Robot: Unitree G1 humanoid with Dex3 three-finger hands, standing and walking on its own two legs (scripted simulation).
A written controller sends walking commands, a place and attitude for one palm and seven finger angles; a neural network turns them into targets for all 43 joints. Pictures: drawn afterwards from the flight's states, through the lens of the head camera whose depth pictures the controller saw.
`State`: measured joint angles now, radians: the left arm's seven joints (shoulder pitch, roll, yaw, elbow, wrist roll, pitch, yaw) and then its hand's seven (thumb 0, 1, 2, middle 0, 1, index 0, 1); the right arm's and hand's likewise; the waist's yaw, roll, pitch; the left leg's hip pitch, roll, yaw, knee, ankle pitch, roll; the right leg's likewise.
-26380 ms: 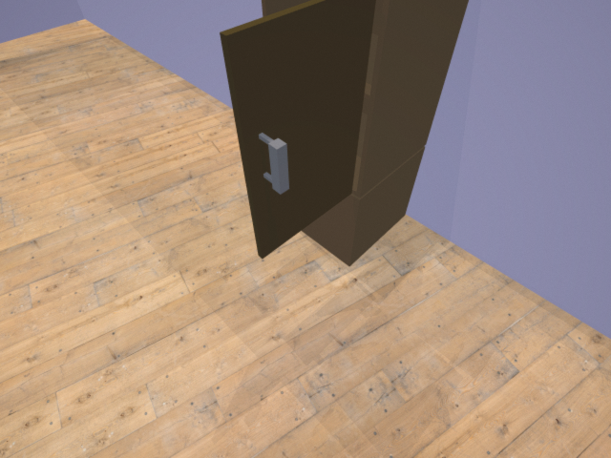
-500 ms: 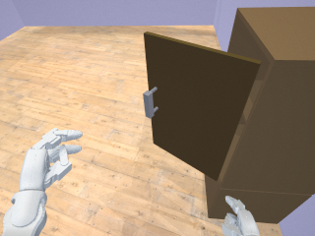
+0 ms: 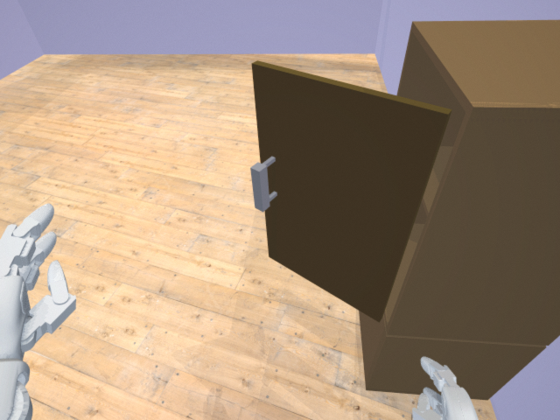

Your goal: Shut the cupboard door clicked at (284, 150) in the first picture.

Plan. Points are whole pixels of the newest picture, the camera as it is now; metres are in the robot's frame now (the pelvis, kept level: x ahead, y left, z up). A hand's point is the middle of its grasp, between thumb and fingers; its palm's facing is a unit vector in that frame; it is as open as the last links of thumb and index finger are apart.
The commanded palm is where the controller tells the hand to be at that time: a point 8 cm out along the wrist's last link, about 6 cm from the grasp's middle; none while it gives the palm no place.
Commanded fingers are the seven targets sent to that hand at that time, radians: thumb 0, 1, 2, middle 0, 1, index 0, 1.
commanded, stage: draw the hand back to the body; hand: left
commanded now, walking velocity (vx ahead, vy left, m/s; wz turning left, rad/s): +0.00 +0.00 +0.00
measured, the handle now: (266, 183) +0.63 +0.11 -0.02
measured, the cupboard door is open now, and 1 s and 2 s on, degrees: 58 58 58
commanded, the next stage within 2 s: step back with the hand held close in 0.04 s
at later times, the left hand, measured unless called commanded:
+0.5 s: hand (70, 297) +0.20 +0.27 +0.15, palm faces +0.37 -0.79 -0.49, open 7.4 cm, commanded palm +0.14 +0.31 +0.17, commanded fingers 0.00 0.90 0.90 -0.20 -0.30 -0.20 -0.30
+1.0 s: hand (15, 346) +0.14 +0.29 +0.15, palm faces +0.45 -0.77 -0.44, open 7.4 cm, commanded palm +0.08 +0.32 +0.17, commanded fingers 0.00 0.90 0.90 -0.20 -0.30 -0.20 -0.30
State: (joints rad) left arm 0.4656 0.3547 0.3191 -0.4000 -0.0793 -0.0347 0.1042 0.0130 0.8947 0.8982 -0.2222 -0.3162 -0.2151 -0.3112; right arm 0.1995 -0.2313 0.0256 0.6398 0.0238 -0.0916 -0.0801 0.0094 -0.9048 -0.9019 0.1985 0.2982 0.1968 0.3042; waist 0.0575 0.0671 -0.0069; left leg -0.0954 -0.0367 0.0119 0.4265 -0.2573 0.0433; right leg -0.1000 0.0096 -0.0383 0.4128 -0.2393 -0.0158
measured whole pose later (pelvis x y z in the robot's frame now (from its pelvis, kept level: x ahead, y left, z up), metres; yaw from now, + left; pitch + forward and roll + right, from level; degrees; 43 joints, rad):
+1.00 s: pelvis -0.07 +0.02 -0.02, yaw -1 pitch +1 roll -2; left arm 0.51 0.41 0.45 -0.48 -0.03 -0.22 0.14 0.01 0.89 0.90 -0.21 -0.31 -0.21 -0.30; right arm 0.23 -0.23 0.01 0.57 0.01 -0.02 -0.09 0.01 -0.90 -0.90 0.20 0.30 0.20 0.30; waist 0.01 0.00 -0.02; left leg -0.43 -0.03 0.03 0.68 -0.28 0.08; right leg -0.41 0.01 -0.03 0.61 -0.22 0.01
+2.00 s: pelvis -0.15 +0.02 -0.02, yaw +4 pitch +2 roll -5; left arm 0.53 0.47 0.47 -0.49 -0.02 -0.26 0.14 0.01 0.89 0.90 -0.22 -0.31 -0.21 -0.30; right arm 0.21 -0.21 -0.02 0.62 0.00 -0.05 -0.10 0.01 -0.90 -0.90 0.20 0.30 0.20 0.30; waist -0.03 0.01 -0.04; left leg -0.50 0.02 -0.01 0.60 -0.13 0.07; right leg -0.40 0.09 0.04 0.69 -0.29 0.02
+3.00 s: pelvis -0.31 +0.09 -0.02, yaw -2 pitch -2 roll -2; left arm 0.44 0.38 0.38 -0.42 -0.04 -0.13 0.18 0.01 0.89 0.90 -0.21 -0.31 -0.21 -0.30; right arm 0.30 -0.22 0.02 0.69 0.00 -0.05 -0.09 0.01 -0.90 -0.90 0.20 0.30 0.20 0.30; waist -0.01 -0.02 -0.10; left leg -0.38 0.01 0.03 0.65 -0.24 0.03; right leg -0.20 0.02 -0.05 0.62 -0.40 -0.02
